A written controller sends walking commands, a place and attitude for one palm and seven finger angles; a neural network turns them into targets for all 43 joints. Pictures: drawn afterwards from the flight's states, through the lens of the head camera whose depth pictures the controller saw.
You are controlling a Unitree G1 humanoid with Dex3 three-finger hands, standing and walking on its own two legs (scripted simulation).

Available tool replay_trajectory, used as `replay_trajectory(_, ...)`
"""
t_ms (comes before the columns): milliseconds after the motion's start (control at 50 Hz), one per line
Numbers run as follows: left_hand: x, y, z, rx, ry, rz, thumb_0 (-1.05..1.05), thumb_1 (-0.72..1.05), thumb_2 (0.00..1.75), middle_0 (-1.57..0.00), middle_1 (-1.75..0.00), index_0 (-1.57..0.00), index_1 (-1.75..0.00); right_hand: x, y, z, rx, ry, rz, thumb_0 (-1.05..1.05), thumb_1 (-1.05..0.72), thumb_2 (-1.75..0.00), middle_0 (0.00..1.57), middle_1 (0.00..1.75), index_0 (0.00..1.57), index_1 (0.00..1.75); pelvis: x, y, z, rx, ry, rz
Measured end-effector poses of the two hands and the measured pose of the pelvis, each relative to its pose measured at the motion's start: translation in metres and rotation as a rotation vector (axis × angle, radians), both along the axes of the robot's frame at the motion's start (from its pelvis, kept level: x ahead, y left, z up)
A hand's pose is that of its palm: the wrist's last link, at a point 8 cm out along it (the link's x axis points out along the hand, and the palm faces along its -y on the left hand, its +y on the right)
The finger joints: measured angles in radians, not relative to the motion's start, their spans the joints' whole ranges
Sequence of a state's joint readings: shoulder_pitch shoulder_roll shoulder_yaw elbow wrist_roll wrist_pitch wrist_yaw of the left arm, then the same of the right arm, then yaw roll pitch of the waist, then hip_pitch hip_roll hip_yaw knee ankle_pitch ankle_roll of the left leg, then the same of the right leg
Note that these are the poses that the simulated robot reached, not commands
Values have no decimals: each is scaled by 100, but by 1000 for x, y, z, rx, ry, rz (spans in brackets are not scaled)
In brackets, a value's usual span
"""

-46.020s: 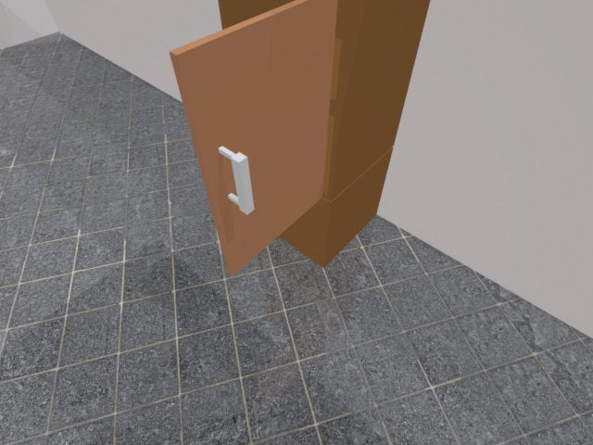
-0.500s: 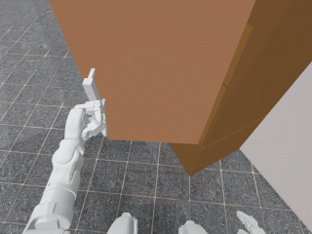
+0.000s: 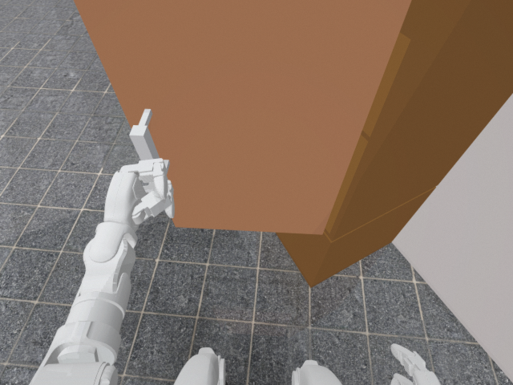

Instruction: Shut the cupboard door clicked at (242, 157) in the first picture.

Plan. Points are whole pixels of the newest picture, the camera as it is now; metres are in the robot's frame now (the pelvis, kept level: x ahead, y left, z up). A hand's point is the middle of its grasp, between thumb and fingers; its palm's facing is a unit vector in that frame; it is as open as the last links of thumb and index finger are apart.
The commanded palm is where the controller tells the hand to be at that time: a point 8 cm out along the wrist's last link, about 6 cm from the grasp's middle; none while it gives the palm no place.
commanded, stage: push the door shut along its arc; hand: left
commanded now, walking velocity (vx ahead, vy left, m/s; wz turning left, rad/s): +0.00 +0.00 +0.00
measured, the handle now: (154, 151) +0.48 +0.19 +0.06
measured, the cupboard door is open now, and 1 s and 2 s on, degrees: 59 44 31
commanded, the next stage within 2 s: pull the fist back off the door in 1.82 s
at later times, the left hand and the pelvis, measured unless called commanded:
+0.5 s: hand (168, 170) +0.44 +0.16 +0.06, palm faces -0.19 -0.98 -0.02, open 3.2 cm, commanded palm +0.44 +0.20 +0.07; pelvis +0.00 +0.01 -0.01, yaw +0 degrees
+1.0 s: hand (193, 146) +0.49 +0.12 +0.07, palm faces -0.33 -0.94 -0.04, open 3.1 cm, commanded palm +0.50 +0.17 +0.07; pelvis -0.01 +0.02 -0.03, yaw -1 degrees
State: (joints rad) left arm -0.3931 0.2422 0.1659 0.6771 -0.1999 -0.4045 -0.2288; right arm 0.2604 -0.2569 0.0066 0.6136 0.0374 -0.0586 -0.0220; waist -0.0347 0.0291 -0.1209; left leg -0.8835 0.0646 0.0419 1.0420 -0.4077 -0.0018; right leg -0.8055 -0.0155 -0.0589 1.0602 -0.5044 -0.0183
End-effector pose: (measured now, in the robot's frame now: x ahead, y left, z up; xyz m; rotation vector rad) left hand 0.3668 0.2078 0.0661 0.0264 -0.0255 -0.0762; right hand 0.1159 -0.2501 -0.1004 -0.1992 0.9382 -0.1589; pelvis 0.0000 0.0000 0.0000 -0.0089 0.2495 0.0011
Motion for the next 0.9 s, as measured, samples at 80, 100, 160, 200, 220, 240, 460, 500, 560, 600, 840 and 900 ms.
replay_trajectory(80, 7, 2, -4, 16, 40, -10, 2, 90, 90, -130, -150, -130, -150, -3, 2, -1, 3, 9, 0, 1, -90, -90, 20, 30, 20, 30, 0, 0, 0, -1, 1, 2)
replay_trajectory(100, 10, 3, -5, 19, 46, -12, 2, 90, 90, -130, -150, -130, -150, -4, 2, -2, 0, 15, 0, 1, -90, -90, 20, 30, 20, 30, -1, 1, 0, -2, 2, 3)
replay_trajectory(160, 21, 6, -4, 13, 38, -20, 2, 90, 90, -130, -150, -130, -150, -10, 1, -5, -10, 38, -6, 1, -90, -90, 20, 30, 20, 30, -2, 1, -3, -6, 10, 5)
replay_trajectory(200, 28, 7, -2, 8, 27, -34, 2, 90, 90, -131, -150, -130, -150, -16, 0, -7, -17, 57, -13, 1, -90, -90, 20, 30, 20, 30, -2, 2, -4, -8, 17, 5)
replay_trajectory(220, 31, 8, -2, 7, 26, -42, 2, 90, 90, -131, -150, -130, -150, -19, -1, -8, -20, 68, -16, 1, -90, -90, 20, 30, 20, 30, -2, 3, -5, -9, 21, 4)
replay_trajectory(240, 33, 9, -2, 7, 26, -50, 2, 90, 90, -131, -150, -130, -150, -22, -1, -9, -22, 78, -20, 1, -90, -90, 20, 30, 20, 30, -1, 3, -5, -10, 24, 4)
replay_trajectory(460, 58, 12, -1, -3, 43, -103, 2, 90, 90, -131, -150, -132, -150, -52, -2, -16, -41, 169, -56, 1, -90, -90, 20, 30, 20, 30, -4, 11, -10, -22, 53, 6)
replay_trajectory(500, 63, 11, -2, -6, 44, -114, 2, 90, 90, -131, -150, -132, -150, -56, -1, -16, -45, 178, -61, 1, -90, -90, 20, 30, 20, 30, -4, 13, -12, -24, 60, 5)
replay_trajectory(560, 70, 10, -2, -9, 44, -127, 2, 90, 90, -130, -150, -132, -150, -62, 0, -17, -49, 189, -69, 1, -90, -90, 20, 30, 20, 30, -6, 15, -13, -27, 69, 4)
replay_trajectory(600, 75, 9, -2, -7, 44, -137, 2, 90, 90, -130, -150, -132, -150, -66, 0, -17, -52, 196, -74, 1, -90, -90, 20, 30, 20, 30, -7, 16, -15, -29, 74, 3)
replay_trajectory(840, 101, -5, -1, 4, 56, -199, 2, 90, 90, -130, -150, -130, -150, -91, 6, -22, -54, 244, -103, 1, -90, -90, 20, 30, 20, 30, -10, 23, -21, -39, 105, -2)
replay_trajectory(900, 109, -9, 0, 14, 58, -215, 2, 90, 90, -130, -150, -130, -150, -97, 7, -23, -54, 256, -109, 1, -90, -90, 20, 30, 20, 30, -11, 24, -23, -40, 114, -4)
